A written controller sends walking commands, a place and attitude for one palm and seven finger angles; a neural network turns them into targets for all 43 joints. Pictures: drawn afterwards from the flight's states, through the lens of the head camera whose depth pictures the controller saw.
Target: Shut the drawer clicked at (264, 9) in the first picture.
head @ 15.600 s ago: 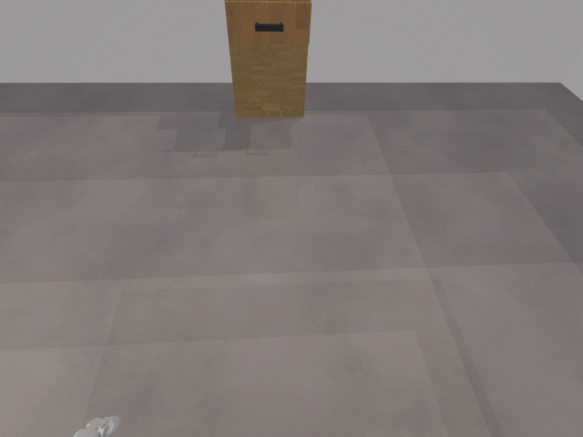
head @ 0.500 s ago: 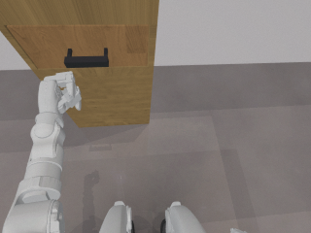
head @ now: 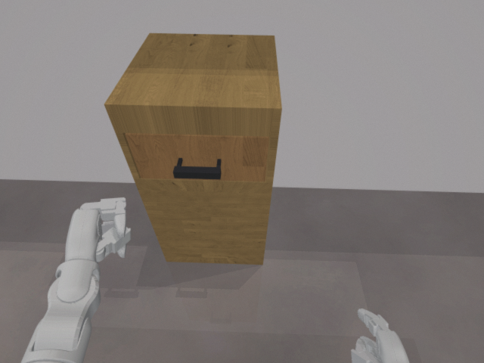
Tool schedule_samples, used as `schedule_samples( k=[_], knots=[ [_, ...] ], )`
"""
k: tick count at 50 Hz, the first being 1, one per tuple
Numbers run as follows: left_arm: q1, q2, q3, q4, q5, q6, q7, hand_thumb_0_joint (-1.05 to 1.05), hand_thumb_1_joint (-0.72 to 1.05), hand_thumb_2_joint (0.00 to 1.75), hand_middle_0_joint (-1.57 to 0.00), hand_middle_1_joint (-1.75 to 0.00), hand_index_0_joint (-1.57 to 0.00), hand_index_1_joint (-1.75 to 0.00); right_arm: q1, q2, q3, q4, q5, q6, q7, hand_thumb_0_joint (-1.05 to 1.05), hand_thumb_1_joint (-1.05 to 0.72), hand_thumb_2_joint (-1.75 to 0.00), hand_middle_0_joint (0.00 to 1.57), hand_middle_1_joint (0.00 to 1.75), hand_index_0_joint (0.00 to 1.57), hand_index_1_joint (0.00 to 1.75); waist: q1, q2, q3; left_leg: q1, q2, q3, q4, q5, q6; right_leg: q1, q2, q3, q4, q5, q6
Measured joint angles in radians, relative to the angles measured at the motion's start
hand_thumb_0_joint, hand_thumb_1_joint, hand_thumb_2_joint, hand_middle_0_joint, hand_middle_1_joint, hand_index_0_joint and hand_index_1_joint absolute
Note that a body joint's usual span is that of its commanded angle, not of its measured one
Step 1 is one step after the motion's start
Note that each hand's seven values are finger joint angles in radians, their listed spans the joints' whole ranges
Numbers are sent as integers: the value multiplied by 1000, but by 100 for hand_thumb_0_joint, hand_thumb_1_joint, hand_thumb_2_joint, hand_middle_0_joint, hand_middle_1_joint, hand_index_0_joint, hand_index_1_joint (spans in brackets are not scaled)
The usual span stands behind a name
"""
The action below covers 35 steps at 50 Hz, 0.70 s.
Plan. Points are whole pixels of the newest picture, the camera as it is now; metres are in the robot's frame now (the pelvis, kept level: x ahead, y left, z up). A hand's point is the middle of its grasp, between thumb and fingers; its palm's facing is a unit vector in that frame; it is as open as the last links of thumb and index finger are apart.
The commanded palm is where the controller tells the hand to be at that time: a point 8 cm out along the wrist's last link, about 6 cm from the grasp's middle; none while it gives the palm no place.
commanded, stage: draw the hand back to the body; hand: left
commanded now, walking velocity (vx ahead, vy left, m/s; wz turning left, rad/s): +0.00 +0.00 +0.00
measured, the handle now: (198, 167) +0.64 +0.16 -0.11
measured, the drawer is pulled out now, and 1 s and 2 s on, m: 0.00 0.00 0.00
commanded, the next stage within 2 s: step back with the hand held close in 0.60 s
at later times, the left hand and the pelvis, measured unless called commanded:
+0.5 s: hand (22, 271) +0.18 +0.24 +0.20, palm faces +0.41 -0.82 -0.40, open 3.2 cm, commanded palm +0.13 +0.28 +0.20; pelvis +0.01 +0.00 +0.02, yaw +1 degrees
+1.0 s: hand (52, 271) +0.19 +0.23 +0.17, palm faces +0.29 -0.83 -0.47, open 3.2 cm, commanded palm +0.12 +0.27 +0.20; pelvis -0.01 -0.01 +0.02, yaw +0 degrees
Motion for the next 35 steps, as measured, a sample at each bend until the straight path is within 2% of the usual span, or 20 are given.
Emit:
schedule_samples(
  k=[10, 16, 23, 27, 31, 35],
  knots=[
    [249, -1, 28, -310, -13, 28, -7, 1, 89, 90, -140, -160, -140, -160, -25, 8, 19, 28, -18, -71, 8, 1, -90, -90, 20, 30, 21, 30, 33, 15, 40, 200, -13, 3, -173, 66, 3, 199, -9, 6, -172, 68, 6],
    [381, 23, 99, -472, -11, 38, -3, 1, 89, 90, -140, -160, -140, -160, -22, 5, 9, 50, -32, -113, 15, 1, -90, -90, 20, 30, 21, 30, 54, 15, 59, 258, -12, -5, -219, 85, -1, 264, -6, 0, -230, 89, 3],
    [502, 50, 186, -648, -14, 4, 2, 1, 89, 90, -141, -160, -141, -160, -11, -3, -6, 76, -39, -161, 24, 1, -90, -90, 20, 30, 20, 30, 75, 33, 56, 286, -10, -10, -239, 92, -5, 296, -3, -5, -256, 99, 0],
    [512, 32, 200, -639, -12, -16, 1, 1, 89, 90, -141, -160, -141, -160, -15, -3, -14, 86, -40, -164, 24, 1, -90, -90, 20, 30, 20, 30, 77, 43, 67, 293, -9, -14, -243, 97, -7, 304, -2, -9, -259, 101, -2],
    [486, 1, 175, -583, -6, -3, 2, 1, 89, 90, -141, -160, -141, -160, -16, -1, -15, 94, -43, -165, 16, 1, -90, -90, 20, 30, 20, 30, 77, 40, 83, 292, -7, -16, -249, 107, -11, 300, 1, -11, -257, 106, -7],
    [483, 0, 155, -578, -2, 7, 6, 1, 89, 90, -141, -160, -141, -160, -5, 2, -13, 105, -48, -178, 8, 1, -90, -90, 20, 30, 21, 30, 73, 29, 86, 296, -1, -15, -252, 108, -17, 302, 7, -10, -258, 107, -13]
  ],
)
